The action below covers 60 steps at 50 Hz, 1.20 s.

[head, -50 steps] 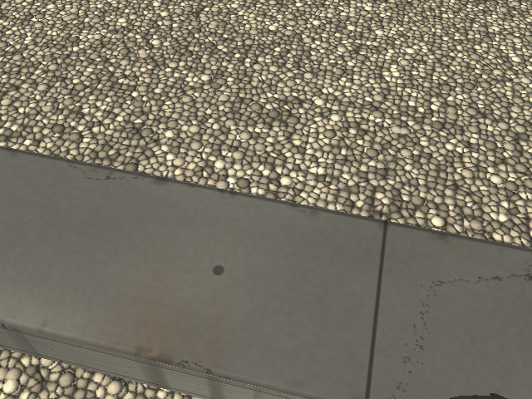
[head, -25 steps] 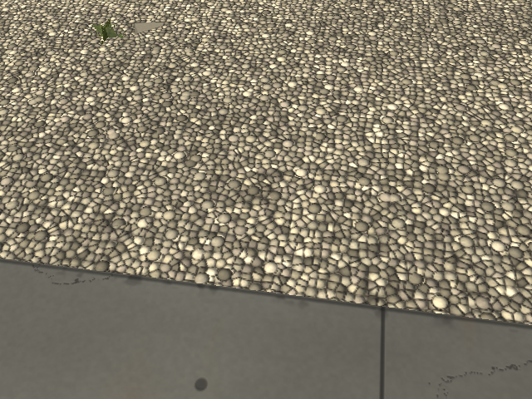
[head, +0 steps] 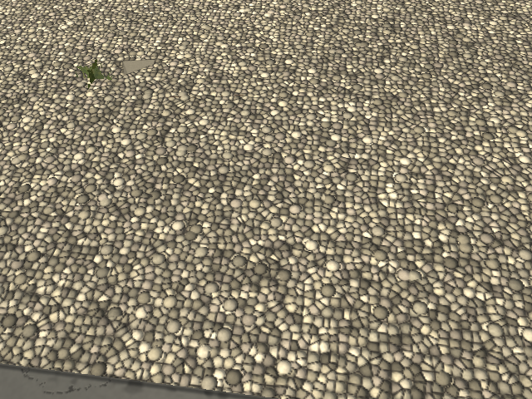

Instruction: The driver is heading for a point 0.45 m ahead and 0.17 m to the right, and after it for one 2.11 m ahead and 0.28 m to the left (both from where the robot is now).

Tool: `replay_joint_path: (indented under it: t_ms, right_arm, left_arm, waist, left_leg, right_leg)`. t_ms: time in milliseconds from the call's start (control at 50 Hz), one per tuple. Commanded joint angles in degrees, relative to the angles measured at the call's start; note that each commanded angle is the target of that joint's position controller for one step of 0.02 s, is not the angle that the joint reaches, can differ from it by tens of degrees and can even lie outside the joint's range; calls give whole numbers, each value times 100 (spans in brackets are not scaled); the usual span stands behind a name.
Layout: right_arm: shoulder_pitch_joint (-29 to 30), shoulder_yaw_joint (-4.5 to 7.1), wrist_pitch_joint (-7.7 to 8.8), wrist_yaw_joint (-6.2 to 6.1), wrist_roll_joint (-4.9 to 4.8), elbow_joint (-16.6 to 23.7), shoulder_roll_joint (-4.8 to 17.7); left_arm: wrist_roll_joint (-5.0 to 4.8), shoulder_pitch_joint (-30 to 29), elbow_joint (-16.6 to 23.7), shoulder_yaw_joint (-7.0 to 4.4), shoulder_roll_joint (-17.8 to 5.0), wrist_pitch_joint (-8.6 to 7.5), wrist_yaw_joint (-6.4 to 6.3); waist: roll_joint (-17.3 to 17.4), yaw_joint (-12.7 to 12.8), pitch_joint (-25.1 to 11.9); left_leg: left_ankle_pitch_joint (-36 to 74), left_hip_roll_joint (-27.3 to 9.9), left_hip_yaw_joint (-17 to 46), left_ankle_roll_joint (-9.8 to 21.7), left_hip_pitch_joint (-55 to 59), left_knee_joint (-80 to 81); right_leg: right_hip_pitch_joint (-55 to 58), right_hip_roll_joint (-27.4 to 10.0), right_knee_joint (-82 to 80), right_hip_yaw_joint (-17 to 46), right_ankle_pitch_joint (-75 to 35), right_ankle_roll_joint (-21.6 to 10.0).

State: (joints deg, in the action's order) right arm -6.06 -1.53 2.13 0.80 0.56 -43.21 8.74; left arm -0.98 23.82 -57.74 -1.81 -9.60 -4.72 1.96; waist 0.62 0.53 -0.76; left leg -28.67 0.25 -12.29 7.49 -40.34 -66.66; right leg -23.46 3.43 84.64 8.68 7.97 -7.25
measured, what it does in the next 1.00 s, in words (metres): climbs: right foot, then left foot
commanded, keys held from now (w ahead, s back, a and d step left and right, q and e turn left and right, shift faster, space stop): w+e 0.46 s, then w+q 0.54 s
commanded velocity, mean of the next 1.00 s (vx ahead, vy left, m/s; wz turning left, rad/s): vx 0.50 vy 0.00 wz -0.12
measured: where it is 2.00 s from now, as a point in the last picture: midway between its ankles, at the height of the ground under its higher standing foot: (286, 199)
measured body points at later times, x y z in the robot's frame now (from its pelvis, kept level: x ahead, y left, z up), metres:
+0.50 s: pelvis +0.28 -0.03 +0.07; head +0.30 -0.03 +0.52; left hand +0.53 +0.15 -0.02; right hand +0.21 -0.31 -0.05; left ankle +0.08 +0.07 -0.60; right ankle +0.35 -0.11 -0.64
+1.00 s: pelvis +0.58 -0.04 +0.07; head +0.62 -0.05 +0.52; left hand +0.64 +0.24 -0.06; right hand +0.77 -0.29 -0.02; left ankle +0.73 +0.03 -0.64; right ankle +0.36 -0.12 -0.62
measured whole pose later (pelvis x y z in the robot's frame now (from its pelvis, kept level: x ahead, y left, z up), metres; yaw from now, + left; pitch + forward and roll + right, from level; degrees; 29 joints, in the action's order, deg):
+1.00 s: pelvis +0.58 -0.04 +0.07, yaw -5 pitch +3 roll -1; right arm -3.6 2.3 4.0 2.9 -1.1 -41.2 13.5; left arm 0.0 19.1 -49.0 -4.1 -15.5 -3.0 -1.6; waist 1.3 2.1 1.2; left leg -4.6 0.4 -3.5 5.7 -32.8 -34.1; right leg 2.8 -2.0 30.9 -11.7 27.6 0.5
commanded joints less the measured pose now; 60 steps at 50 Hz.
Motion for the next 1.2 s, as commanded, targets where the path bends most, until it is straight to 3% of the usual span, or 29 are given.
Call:
replay_joint_path:
  t_ms: [20,60,80,140,180,240,340,420,460,480,500,520,540,560,600,680,760,860,920,960,980,1000,1020,1040,1060,1080,1100,1140,1200]
  right_arm:
    - [-791,-15,359,173,37,-850,-390]
    - [-520,-53,418,302,108,-1105,-668]
    - [-390,-17,428,288,116,-1070,-494]
    - [-509,-20,482,136,176,-1244,-59]
    - [-1076,41,507,-83,123,-1381,372]
    - [-1495,201,507,-322,88,-1363,962]
    - [-1615,353,336,-418,-93,-1146,1223]
    - [-1536,568,132,-418,-108,-943,1599]
    - [-1296,662,26,-366,-132,-763,1761]
    - [-1279,643,91,-327,-118,-680,1655]
    - [-1491,368,305,-169,-76,-367,722]
    - [-1274,412,598,-29,-248,-365,991]
    - [-690,494,699,28,-470,-155,1270]
    - [-585,494,687,20,-474,-113,1267]
    - [-790,578,529,-25,-368,-238,1327]
    - [-674,510,272,-87,-247,-113,945]
    - [-18,436,276,-21,-173,126,842]
    - [816,365,320,159,-219,453,717]
    - [685,475,281,252,-198,593,947]
    - [-236,665,219,253,-180,446,1307]
    - [-1139,834,193,191,-167,235,1616]
    - [-1863,978,125,64,-121,125,2145]
    - [-1616,976,185,108,-157,281,2298]
    - [-1719,887,159,109,-119,336,1891]
    - [-1497,823,168,90,-120,362,1588]
    - [-1099,783,187,99,-150,437,1500]
    - [-765,740,210,92,-130,537,1317]
    - [-534,714,229,61,-73,655,1241]
    - [-655,772,254,-39,-105,619,1452]
  left_arm:
    - [-3,-1053,1367,76,-101,-50,12]
    - [-122,-323,1215,219,100,133,-15]
    - [-218,-223,1224,236,79,206,-75]
    - [-23,-1153,1613,177,-264,291,-98]
    - [-56,-1320,1649,101,-396,289,-36]
    - [-157,-1954,1754,41,-438,327,85]
    - [-106,-2857,2109,-4,-351,299,269]
    - [-103,-2455,2099,-173,-715,348,321]
    - [-126,-1226,1803,-431,-1172,324,244]
    - [-13,-350,1583,-587,-1500,327,138]
    - [14,-284,1673,-651,-1913,283,27]
    - [102,-275,1577,-501,-1448,225,-42]
    - [125,-507,1629,-398,-1089,159,-63]
    - [93,-837,1615,-295,-852,76,-13]
    - [135,-1232,1639,-161,-538,-75,0]
    - [179,-974,1449,-236,-928,-191,-56]
    - [178,-846,1405,-280,-1136,-213,-171]
    - [84,-336,1170,-346,-1276,-94,-231]
    - [54,-550,1203,-397,-1378,46,-318]
    - [61,-766,1275,-451,-1559,134,-397]
    - [48,-885,1323,-437,-1559,148,-429]
    - [202,-703,1485,-321,-1240,89,-419]
    - [214,-147,1694,-108,-633,-77,-287]
    - [36,-687,1756,-199,-1139,-294,-170]
    - [-121,-1110,1916,-204,-1226,-376,-137]
    - [-29,-1285,1986,-182,-1178,-416,-181]
    - [119,-1313,1996,-247,-1274,-382,-239]
    - [179,-1100,2070,-287,-1250,-221,-268]
    - [233,-1267,2182,-226,-1068,-75,-324]
  waist:
    - [-712,83,231]
    - [-305,588,298]
    - [-152,682,426]
    - [255,494,439]
    - [515,284,158]
    - [298,-96,28]
    - [365,-391,194]
    - [699,-102,107]
    - [695,540,-403]
    - [388,909,-843]
    - [-1363,473,-1251]
    - [-674,571,-1777]
    - [-306,589,-1054]
    - [174,258,-523]
    - [164,-72,-177]
    - [-131,-172,196]
    - [-283,99,244]
    - [-391,487,331]
    - [-633,195,140]
    - [-844,-370,-403]
    - [-657,-867,-823]
    - [345,-955,-1431]
    - [1576,-357,-2224]
    - [840,-773,-2376]
    - [566,-747,-1534]
    - [-140,-440,-858]
    - [-213,-207,-595]
    - [17,105,-364]
    - [109,125,-207]
  left_leg:
    - [517,-1834,3972,197,1484,4535]
    - [1791,-1298,2080,-367,1317,4355]
    - [2178,-1078,1228,-479,1226,4629]
    - [3526,-520,-67,-617,917,5444]
    - [3785,-448,-203,-549,1759,5650]
    - [3947,-886,70,-622,3394,5821]
    - [5312,-1545,-23,-565,4876,5379]
    - [7973,-1728,-201,-337,5346,4113]
    - [8027,-1521,-274,-308,4844,2429]
    - [6268,-1272,-70,-362,3239,989]
    - [828,42,140,-762,141,-1500]
    - [81,84,1680,-563,-339,-2287]
    - [520,-229,1914,-397,-523,-2219]
    - [914,-491,1836,-352,-378,-1713]
    - [1329,-773,1911,-456,133,-1022]
    - [1624,-933,1804,-727,-153,-260]
    - [3077,-841,1474,-804,20,1687]
    - [3338,-581,1118,-577,-266,2980]
    - [2557,-233,836,-266,110,3188]
    - [2127,163,643,1,1326,3216]
    - [2474,290,786,212,2699,3568]
    - [2904,-725,2326,527,4461,3434]
    - [1918,-1979,5726,1827,6307,4329]
    - [1191,-1818,5759,1546,6405,4776]
    - [1218,-1625,4893,1284,5751,4803]
    - [1808,-1415,4294,1121,4669,4911]
    - [2460,-1227,3846,1053,3887,4978]
    - [2965,-986,3495,1076,2956,5209]
    - [3544,-784,2964,1038,2357,5303]
  right_leg:
    - [-2758,-240,3309,512,94,-477]
    - [-2739,-386,2774,581,-415,-486]
    - [-2694,-403,1803,444,-514,-386]
    - [-1964,-338,-412,-466,-1422,-128]
    - [-1868,-341,-1418,-735,-1775,98]
    - [-2317,-513,-2712,-910,-1645,179]
    - [-2103,-522,-4566,-1331,-739,185]
    - [-1231,-66,-4948,-1897,337,-22]
    - [484,189,-5791,-1829,223,-364]
    - [2446,-312,-5788,-746,184,-658]
    - [4608,-2078,-6153,2588,791,-1882]
    - [4520,-2505,-6969,3685,1143,-2051]
    - [3794,-2282,-7002,2560,659,-1643]
    - [2921,-2051,-7111,1640,38,-1316]
    - [1932,-1626,-7245,527,-771,-938]
    - [1293,-1497,-7523,-361,-1654,-732]
    - [1251,-1154,-7573,-1199,-1789,-415]
    - [2575,-1606,-7318,-1392,-2212,-245]
    - [3146,-1790,-6645,-1615,-4093,-5]
    - [3104,-1749,-5374,-1780,-5364,200]
    - [2479,-1511,-4095,-1920,-4907,397]
    - [969,-1100,-2224,-1958,-2303,617]
    - [-1423,179,-111,-1027,2360,966]
    - [-2051,-158,171,-71,2150,778]
    - [-2396,-406,-21,-192,1755,674]
    - [-2261,-655,-529,-288,1372,656]
    - [-1894,-851,-1013,-313,1164,693]
    - [-1387,-993,-1434,-326,1098,797]
    - [-1335,-976,-2360,-510,707,1035]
